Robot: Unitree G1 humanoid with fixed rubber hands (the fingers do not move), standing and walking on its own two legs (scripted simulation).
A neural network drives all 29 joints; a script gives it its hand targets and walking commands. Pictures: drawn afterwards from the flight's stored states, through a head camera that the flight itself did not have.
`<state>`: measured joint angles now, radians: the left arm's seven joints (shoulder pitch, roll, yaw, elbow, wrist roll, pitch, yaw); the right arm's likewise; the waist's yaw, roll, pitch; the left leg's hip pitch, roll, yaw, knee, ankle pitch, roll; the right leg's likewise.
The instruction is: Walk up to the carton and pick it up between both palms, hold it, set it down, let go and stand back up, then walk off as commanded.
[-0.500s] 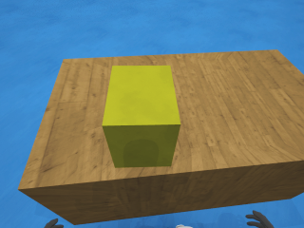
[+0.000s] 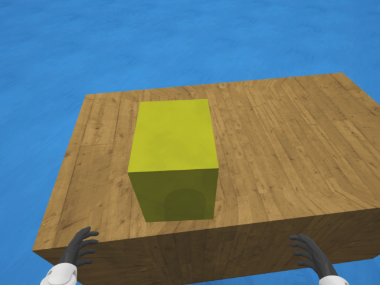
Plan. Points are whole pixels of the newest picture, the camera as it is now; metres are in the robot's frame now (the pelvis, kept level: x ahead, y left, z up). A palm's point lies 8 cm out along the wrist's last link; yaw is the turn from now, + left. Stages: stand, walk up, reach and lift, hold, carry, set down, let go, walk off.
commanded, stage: reach and lift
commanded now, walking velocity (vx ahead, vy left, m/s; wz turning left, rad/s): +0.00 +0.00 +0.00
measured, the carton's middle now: (176, 160) +0.47 +0.05 -0.04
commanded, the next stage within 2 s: none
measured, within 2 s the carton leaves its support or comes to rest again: neither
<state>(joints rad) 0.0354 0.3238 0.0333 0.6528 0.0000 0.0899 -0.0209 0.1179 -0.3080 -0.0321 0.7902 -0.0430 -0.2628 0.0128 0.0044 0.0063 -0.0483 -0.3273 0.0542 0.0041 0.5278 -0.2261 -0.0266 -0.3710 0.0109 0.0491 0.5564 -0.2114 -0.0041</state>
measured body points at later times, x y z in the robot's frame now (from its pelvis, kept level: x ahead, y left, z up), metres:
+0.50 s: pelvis +0.01 +0.01 +0.00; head +0.01 +0.02 +0.45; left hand +0.25 +0.26 -0.04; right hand +0.22 -0.22 -0.03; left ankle +0.03 +0.16 -0.73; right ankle +0.05 -0.12 -0.73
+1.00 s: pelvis +0.01 +0.01 +0.00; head +0.00 +0.02 +0.45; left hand +0.25 +0.25 -0.02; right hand +0.24 -0.18 -0.02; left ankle +0.03 +0.16 -0.73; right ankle +0.05 -0.12 -0.73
